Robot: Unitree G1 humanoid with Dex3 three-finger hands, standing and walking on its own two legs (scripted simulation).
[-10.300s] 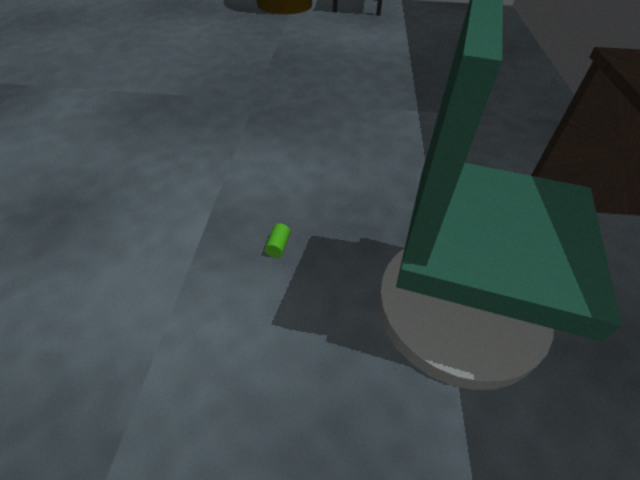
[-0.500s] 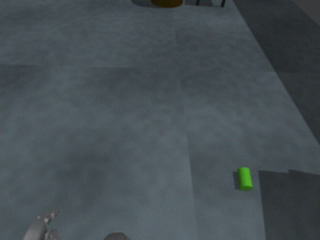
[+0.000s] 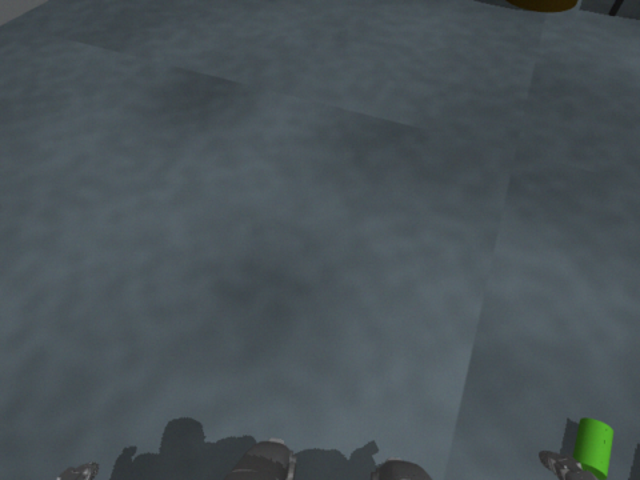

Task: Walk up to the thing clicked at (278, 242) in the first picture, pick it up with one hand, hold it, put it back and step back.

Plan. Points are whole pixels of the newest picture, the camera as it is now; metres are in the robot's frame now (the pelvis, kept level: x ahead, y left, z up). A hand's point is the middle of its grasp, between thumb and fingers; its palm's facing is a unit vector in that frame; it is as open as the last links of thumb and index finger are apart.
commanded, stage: walk up
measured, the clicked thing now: (592, 447) +0.27 -0.71 -0.71
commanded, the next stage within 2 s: stand in 1.46 s
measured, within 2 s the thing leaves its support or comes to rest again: neither
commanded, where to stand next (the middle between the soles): +0.09 +0.03 m, yaw +29 degrees
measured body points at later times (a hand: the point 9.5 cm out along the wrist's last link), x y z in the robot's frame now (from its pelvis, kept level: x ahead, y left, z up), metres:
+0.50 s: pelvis +0.02 +0.00 +0.00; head +0.05 +0.02 +0.44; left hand +0.01 +0.35 -0.11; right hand +0.21 -0.28 -0.10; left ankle +0.01 +0.14 -0.71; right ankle +0.10 -0.12 -0.71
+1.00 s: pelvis +0.02 +0.02 +0.00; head +0.04 +0.04 +0.45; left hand -0.08 +0.34 -0.12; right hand +0.24 -0.22 -0.11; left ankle -0.01 +0.13 -0.71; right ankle +0.10 -0.10 -0.71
